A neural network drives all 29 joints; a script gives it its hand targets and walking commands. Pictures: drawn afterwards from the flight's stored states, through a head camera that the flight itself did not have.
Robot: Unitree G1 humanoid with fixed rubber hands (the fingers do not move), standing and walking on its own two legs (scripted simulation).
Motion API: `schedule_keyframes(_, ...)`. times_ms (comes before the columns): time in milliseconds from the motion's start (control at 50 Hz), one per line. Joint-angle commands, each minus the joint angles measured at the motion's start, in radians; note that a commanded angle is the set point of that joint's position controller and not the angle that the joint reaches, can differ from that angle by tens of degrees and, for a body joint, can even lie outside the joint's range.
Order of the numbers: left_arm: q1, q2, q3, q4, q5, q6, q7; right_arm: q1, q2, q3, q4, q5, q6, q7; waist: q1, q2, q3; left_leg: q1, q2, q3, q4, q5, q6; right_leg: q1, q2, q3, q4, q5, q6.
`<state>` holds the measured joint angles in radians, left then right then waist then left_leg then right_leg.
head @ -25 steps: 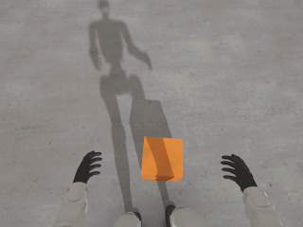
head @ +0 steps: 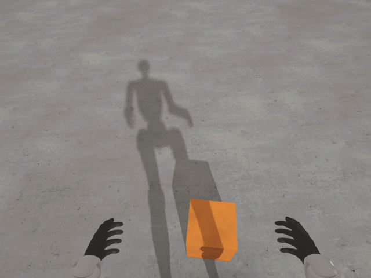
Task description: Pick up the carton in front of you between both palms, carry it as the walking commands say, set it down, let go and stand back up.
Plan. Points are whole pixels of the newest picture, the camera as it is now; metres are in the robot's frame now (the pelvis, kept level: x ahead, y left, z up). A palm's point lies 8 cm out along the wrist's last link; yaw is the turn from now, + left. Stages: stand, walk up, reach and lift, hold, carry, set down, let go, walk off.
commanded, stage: let go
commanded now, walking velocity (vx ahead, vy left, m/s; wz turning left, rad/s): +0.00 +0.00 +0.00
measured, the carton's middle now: (210, 231) +0.38 -0.07 -0.65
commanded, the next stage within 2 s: stand in 0.12 s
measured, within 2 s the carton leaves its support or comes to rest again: neither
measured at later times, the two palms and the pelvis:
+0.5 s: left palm (74, 273) +0.13 +0.28 -0.08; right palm (336, 261) +0.15 -0.30 -0.09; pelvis +0.01 -0.02 +0.00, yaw +1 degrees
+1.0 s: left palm out of the picture +0.11 +0.28 -0.09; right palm (348, 276) +0.13 -0.32 -0.09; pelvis +0.01 -0.02 +0.00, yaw +1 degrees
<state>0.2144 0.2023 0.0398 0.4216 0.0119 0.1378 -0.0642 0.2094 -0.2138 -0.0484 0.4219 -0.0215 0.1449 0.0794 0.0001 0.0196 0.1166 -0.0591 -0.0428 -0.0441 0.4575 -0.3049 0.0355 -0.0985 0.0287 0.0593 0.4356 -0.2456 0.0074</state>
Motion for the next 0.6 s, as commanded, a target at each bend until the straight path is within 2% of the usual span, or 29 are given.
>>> schedule_keyframes(0,-0.035,0.09,0.032,-0.096,0.007,-0.011,0.001,-0.035,-0.102,-0.032,-0.101,0.001,-0.012,-0.003,0.001,0.013,-0.062,-0.11,0.036,0.006,-0.105,0.239,-0.046,0.097,0.026,-0.053,-0.023,0.185,0.003)
schedule_keyframes(20,0.016,0.096,0.033,-0.027,-0.013,-0.039,0.021,-0.08,-0.141,-0.043,-0.152,-0.021,0.042,-0.03,0.004,-0.019,-0.114,-0.053,0.036,-0.001,-0.064,0.323,-0.056,0.065,0.05,-0.061,0.004,0.154,0.005)
schedule_keyframes(40,0.002,0.097,0.029,-0.056,-0.006,-0.046,0.03,-0.046,-0.13,-0.033,-0.14,-0.014,0.054,-0.04,0.007,0.001,-0.107,-0.043,0.034,0.0,-0.051,0.347,-0.06,0.044,0.046,-0.058,0.007,0.153,0.003)
schedule_keyframes(100,-0.026,0.096,0.015,-0.073,-0.016,-0.048,0.035,-0.043,-0.116,-0.015,-0.139,-0.003,0.068,-0.054,0.001,0.008,-0.094,-0.057,0.032,0.007,-0.051,0.318,-0.055,0.015,0.042,-0.049,0.005,0.154,0.002)
schedule_keyframes(120,-0.029,0.213,0.054,0.081,0.03,-0.072,0.073,-0.064,-0.21,-0.044,-0.005,-0.006,-0.011,-0.091,0.01,0.049,-0.072,-0.18,0.061,-0.013,-0.012,0.194,-0.062,-0.093,-0.051,-0.005,0.004,0.171,0.015)
schedule_keyframes(160,-0.023,0.229,0.051,0.105,0.038,-0.097,0.088,-0.044,-0.196,-0.035,0.024,-0.012,-0.071,-0.102,-0.003,0.016,-0.108,-0.151,0.072,-0.039,-0.019,0.094,-0.052,-0.12,-0.066,0.026,0.001,0.107,-0.001)
schedule_keyframes(200,-0.046,0.214,0.044,0.135,0.037,-0.115,0.088,-0.054,-0.197,-0.029,0.058,-0.016,-0.1,-0.099,-0.002,-0.001,-0.115,-0.153,0.076,-0.062,-0.024,0.047,-0.042,-0.135,-0.067,0.038,-0.009,0.048,-0.008)
schedule_keyframes(340,-0.059,0.242,0.041,0.23,0.032,-0.14,0.085,-0.052,-0.236,-0.022,0.148,-0.018,-0.137,-0.097,-0.003,-0.023,-0.175,-0.112,0.092,-0.075,-0.002,0.221,-0.035,-0.091,-0.085,0.045,0.001,0.215,-0.017)
schedule_keyframes(580,-0.071,0.284,0.037,0.33,0.023,-0.152,0.09,-0.037,-0.276,-0.011,0.254,-0.013,-0.154,-0.109,0.001,-0.02,-0.162,-0.099,0.108,-0.091,-0.024,0.299,-0.029,-0.029,-0.102,0.058,-0.016,0.296,-0.024)
